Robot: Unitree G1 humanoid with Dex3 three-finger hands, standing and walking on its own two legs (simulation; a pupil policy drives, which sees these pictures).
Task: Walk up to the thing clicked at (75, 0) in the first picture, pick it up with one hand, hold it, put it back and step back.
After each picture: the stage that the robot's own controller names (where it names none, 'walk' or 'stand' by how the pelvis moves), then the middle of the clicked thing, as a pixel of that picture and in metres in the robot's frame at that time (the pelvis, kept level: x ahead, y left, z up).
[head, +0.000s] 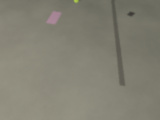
stand; out of the picture +2.39 +0.01 -0.65
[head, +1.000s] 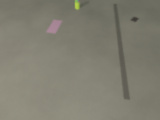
walk; (77, 0) +2.25 +0.17 -0.65
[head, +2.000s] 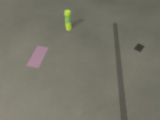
walk; (68, 20) +1.61 +0.22 -0.65
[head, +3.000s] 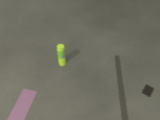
walk; (61, 55) +1.10 +0.21 -0.64
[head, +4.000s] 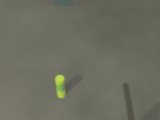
walk; (60, 87) +0.72 +0.16 -0.63
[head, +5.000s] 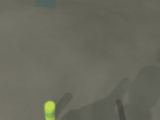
walk; (50, 113) +0.48 +0.14 -0.64
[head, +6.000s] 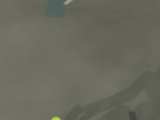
stand; out of the picture +0.39 +0.17 -0.65
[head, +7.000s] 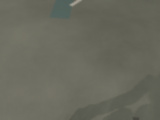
stand; out of the picture +0.37 +0.14 -0.65
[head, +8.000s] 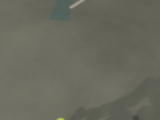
stand; out of the picture +0.40 +0.13 -0.66
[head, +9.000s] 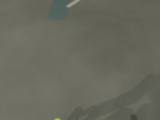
stand; out of the picture +0.39 +0.16 -0.66
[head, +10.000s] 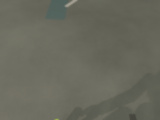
stand; out of the picture +0.39 +0.16 -0.66
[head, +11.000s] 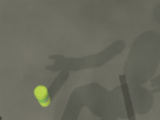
go down; (43, 96) +0.41 +0.18 -0.53
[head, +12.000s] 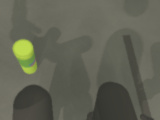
go down; (27, 59) +0.46 +0.21 -0.27
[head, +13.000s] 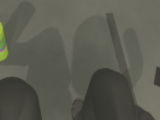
close in; out of the picture +0.45 +0.23 -0.20
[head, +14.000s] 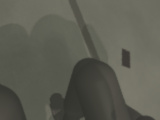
close; out of the picture +0.45 +0.26 -0.16
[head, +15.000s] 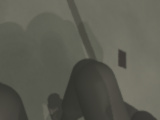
lift; out of the picture +0.44 +0.27 -0.16
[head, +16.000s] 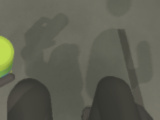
lift; out of the picture +0.35 +0.25 -0.05
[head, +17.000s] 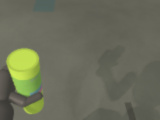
hold; (29, 86) +0.31 +0.16 +0.08
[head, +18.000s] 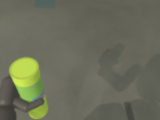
hold; (32, 92) +0.31 +0.16 +0.03
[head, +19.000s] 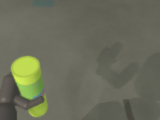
hold; (33, 91) +0.31 +0.16 +0.02
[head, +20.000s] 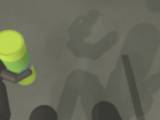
crouch; (19, 63) +0.40 +0.18 -0.04
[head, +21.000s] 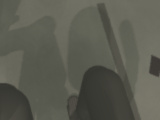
lower; out of the picture +0.46 +0.24 -0.13
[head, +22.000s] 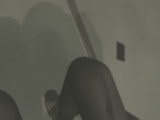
lower; out of the picture +0.46 +0.29 -0.17
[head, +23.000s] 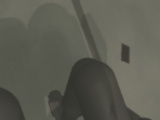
lower; out of the picture +0.45 +0.29 -0.17
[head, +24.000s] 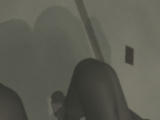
lower; out of the picture +0.44 +0.28 -0.16
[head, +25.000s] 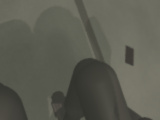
lower; out of the picture +0.43 +0.28 -0.16
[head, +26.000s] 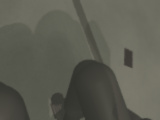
open; out of the picture +0.44 +0.26 -0.17
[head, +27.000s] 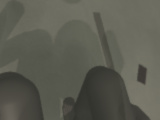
stand; out of the picture +0.44 +0.24 -0.19
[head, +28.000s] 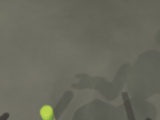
stand; (48, 117) +0.39 +0.16 -0.55
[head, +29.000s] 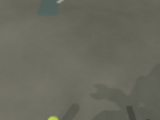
stand; out of the picture +0.40 +0.16 -0.60
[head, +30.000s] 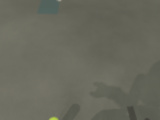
stand; out of the picture +0.38 +0.16 -0.60
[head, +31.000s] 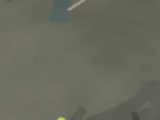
stand; out of the picture +0.42 +0.15 -0.65
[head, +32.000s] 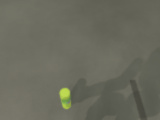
walk; (65, 99) +0.50 +0.11 -0.64
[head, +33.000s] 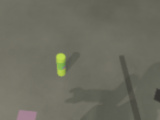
walk; (61, 65) +0.77 +0.12 -0.63
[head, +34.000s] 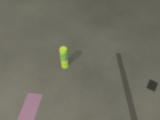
stand; (64, 57) +1.07 +0.17 -0.63
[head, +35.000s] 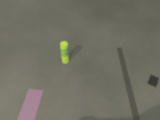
stand; (64, 52) +1.05 +0.13 -0.64
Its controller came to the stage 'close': yes
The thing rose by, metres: 0.68
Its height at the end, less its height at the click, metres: +0.00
